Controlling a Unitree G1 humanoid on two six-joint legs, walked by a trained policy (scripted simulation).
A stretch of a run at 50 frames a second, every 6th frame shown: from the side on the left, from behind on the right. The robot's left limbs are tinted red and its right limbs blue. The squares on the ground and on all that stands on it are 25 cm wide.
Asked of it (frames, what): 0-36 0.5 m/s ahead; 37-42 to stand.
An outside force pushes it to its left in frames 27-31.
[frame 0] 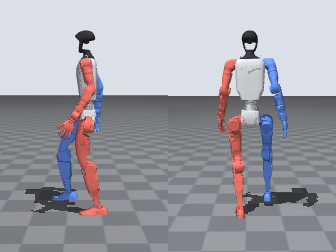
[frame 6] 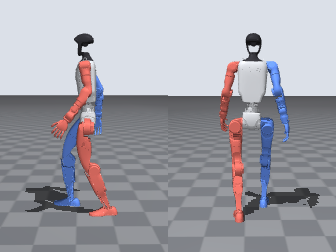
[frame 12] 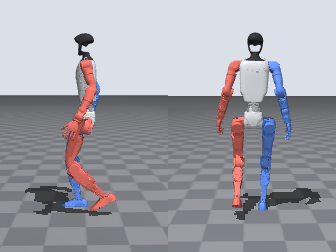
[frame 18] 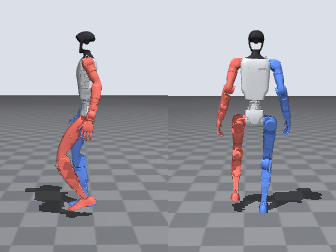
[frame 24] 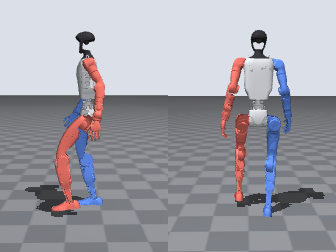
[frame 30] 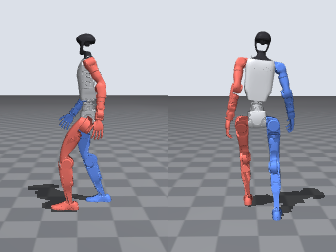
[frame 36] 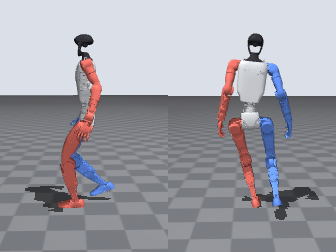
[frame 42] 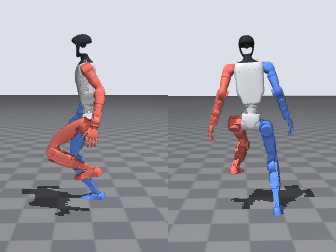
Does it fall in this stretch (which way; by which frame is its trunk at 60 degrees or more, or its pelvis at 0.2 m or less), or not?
no
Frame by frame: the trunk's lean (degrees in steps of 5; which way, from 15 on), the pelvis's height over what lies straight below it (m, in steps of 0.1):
0: 5, 0.8
6: 5, 0.8
12: 5, 0.8
18: 0, 0.8
24: 0, 0.8
30: 5, 0.8
36: 5, 0.8
42: 10, 0.7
